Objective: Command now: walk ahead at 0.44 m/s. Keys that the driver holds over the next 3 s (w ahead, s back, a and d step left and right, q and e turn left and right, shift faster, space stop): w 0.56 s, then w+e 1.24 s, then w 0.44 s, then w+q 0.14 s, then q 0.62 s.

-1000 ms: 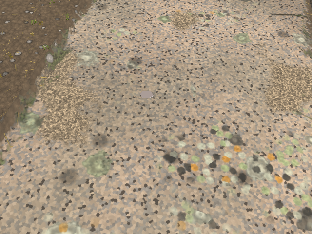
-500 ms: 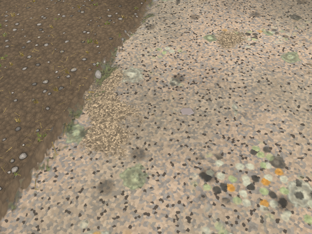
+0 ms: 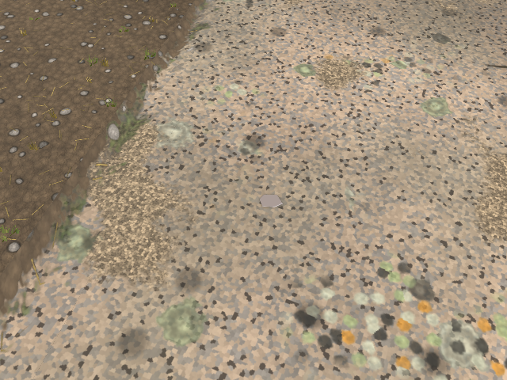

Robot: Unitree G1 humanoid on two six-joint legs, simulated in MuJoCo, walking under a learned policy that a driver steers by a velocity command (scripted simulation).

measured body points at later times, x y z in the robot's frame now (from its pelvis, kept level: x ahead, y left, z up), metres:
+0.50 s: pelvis +0.28 -0.06 +0.00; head +0.30 -0.06 +0.45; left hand +0.31 +0.22 -0.12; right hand +0.45 -0.33 -0.10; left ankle +0.42 +0.12 -0.68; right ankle +0.26 -0.14 -0.75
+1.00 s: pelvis +0.56 -0.01 +0.00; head +0.59 -0.01 +0.45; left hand +0.75 +0.24 -0.11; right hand +0.58 -0.30 -0.12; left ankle +0.57 +0.09 -0.75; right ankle +0.62 -0.19 -0.67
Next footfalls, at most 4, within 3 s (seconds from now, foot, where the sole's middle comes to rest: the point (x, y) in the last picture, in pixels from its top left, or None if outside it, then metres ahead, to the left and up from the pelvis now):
0.18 right None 0.30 -0.14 -0.78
0.72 left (199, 336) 0.61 0.09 -0.78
1.26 right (301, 263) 0.82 -0.22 -0.78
1.76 left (280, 176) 1.17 -0.20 -0.78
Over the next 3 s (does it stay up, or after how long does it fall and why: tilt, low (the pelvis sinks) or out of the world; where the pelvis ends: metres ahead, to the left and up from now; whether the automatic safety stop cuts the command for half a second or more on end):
stays up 1.34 -0.56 -0.01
